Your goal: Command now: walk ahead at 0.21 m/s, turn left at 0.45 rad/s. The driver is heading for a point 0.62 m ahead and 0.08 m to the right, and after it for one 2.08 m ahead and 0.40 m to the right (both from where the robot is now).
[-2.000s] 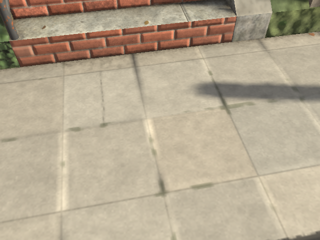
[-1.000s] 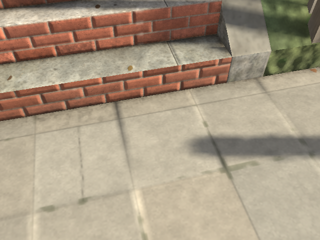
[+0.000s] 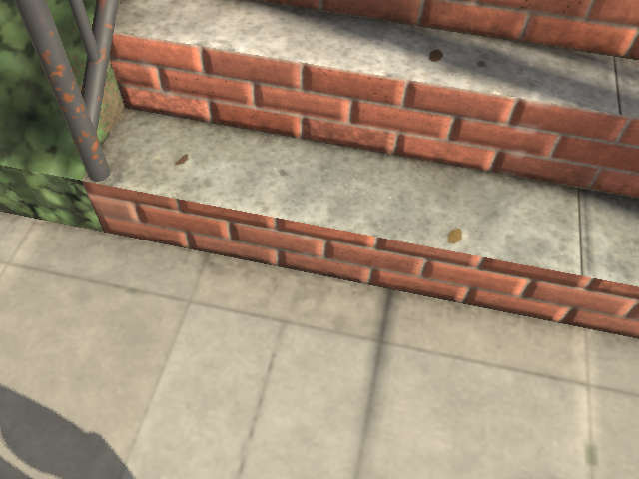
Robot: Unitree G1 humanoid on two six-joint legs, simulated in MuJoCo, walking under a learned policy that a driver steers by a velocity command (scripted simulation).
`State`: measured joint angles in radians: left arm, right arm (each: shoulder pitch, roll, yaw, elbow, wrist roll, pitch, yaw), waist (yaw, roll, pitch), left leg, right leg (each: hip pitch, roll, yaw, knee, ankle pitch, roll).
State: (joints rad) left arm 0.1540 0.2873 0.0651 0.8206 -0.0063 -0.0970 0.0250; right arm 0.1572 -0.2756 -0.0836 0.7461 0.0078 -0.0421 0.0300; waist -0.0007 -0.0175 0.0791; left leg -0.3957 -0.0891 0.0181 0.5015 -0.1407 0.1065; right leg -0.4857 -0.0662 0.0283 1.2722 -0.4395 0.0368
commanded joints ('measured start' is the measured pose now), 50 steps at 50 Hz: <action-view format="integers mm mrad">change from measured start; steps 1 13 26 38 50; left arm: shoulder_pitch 111 -69 -48 -71 -127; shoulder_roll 91 68 71 59 24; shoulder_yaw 28 12 7 2 -7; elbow -44 -94 -61 10 54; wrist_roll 13 8 17 12 -23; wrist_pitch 25 55 52 68 14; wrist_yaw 13 1 -14 -2 -7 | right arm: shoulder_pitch -5 31 43 57 162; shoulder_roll -117 -111 -68 -55 -144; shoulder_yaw -26 2 26 23 -1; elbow -74 -17 22 105 184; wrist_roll -13 -23 -21 -16 18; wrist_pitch -20 14 51 39 -15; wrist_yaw -10 -45 -44 -54 -60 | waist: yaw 44 -26 -3 5 -41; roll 32 119 -37 25 181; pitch -195 -182 -152 -106 91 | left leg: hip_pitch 175 230 137 154 182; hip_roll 281 259 94 103 301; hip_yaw -260 -220 -160 -163 -488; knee -178 -149 -39 -68 -302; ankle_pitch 666 469 29 41 -648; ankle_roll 202 118 -43 -58 117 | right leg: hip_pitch -58 16 311 344 21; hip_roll -38 0 -28 1 97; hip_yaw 28 23 62 43 -47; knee -69 -585 -784 -786 -602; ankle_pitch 67 294 500 458 10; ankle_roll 8 23 -89 -84 -93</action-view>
